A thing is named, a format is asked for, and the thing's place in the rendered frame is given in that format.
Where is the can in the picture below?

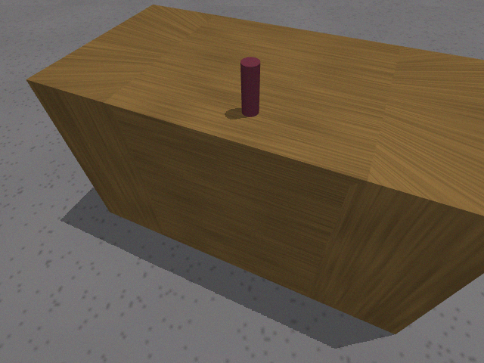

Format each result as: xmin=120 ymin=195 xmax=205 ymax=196
xmin=240 ymin=57 xmax=260 ymax=117

